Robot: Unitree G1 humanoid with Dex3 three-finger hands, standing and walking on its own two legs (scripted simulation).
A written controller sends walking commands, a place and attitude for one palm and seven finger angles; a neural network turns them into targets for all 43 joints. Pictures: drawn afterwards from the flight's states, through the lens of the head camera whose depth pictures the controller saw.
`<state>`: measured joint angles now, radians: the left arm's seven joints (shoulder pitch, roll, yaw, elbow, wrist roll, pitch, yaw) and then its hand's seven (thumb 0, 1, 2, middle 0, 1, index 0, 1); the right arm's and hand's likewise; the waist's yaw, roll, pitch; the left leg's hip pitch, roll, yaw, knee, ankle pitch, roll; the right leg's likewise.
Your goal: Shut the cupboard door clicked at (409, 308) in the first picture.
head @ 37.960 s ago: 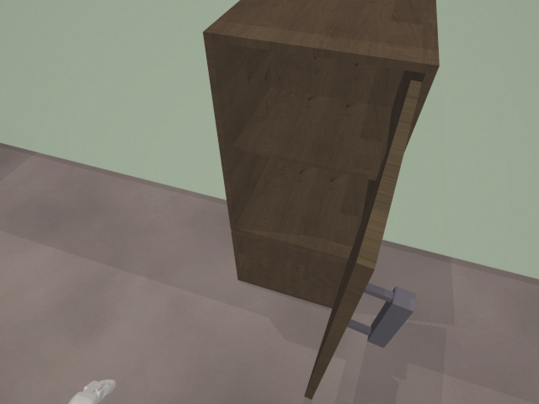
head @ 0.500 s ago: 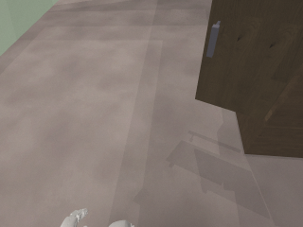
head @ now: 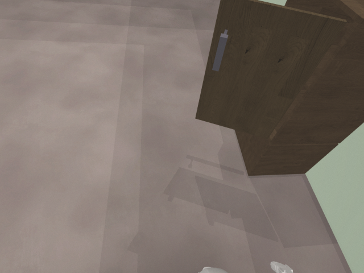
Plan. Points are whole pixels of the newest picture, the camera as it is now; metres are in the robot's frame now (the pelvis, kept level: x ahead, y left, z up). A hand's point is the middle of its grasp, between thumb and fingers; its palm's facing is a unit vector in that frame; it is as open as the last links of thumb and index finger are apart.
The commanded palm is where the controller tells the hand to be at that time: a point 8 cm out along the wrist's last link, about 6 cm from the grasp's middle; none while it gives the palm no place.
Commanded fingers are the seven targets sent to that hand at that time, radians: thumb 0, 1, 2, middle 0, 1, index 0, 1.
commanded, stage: turn to face it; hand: left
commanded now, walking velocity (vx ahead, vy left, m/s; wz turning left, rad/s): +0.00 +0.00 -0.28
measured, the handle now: (220, 50) +0.84 -0.07 +0.03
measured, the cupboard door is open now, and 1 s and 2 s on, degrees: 69 69 69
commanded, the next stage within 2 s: take the last steps up to it in 0.14 s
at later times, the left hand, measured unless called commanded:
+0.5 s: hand out of the picture +0.12 +0.14 -0.15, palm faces -0.13 -0.97 -0.22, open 7.3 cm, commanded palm none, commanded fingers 0.00 0.90 0.90 -0.20 -0.30 -0.20 -0.30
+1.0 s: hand (147, 217) +0.27 +0.11 -0.16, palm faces -0.21 -0.96 -0.20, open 7.4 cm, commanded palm none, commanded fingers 0.00 0.90 0.90 -0.20 -0.30 -0.20 -0.30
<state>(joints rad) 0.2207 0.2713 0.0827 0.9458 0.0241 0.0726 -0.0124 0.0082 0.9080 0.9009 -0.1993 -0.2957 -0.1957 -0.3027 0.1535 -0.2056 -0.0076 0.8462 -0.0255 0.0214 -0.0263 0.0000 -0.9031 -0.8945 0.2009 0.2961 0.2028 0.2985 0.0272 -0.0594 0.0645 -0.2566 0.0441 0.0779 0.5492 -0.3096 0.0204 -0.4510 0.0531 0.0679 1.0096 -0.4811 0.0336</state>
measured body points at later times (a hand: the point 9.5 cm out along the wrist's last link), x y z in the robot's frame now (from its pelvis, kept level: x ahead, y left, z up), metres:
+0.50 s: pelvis +0.03 -0.04 +0.00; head +0.04 -0.05 +0.45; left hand +0.12 +0.19 -0.14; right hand -0.01 -0.30 -0.15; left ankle +0.04 +0.09 -0.67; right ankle -0.03 -0.14 -0.74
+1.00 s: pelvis +0.17 -0.07 +0.01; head +0.18 -0.08 +0.46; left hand +0.28 +0.16 -0.14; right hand +0.07 -0.27 -0.15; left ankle +0.14 +0.07 -0.74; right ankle +0.22 -0.23 -0.69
